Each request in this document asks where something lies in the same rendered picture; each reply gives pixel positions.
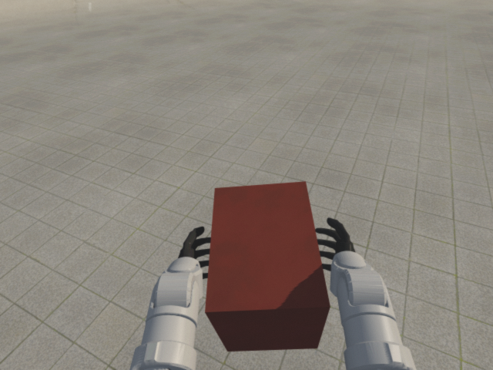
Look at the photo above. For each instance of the left robot forearm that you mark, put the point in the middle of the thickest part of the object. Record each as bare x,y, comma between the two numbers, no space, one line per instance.
169,335

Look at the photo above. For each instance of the right robot forearm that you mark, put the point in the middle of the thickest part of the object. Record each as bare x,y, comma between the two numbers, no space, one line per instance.
370,329

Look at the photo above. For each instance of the robot right hand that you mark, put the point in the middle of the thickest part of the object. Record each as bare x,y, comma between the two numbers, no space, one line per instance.
341,237

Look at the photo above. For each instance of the carton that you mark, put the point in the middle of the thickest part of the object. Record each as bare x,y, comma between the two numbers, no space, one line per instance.
265,288

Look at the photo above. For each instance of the robot left hand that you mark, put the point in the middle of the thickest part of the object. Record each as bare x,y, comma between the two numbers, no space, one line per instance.
190,245

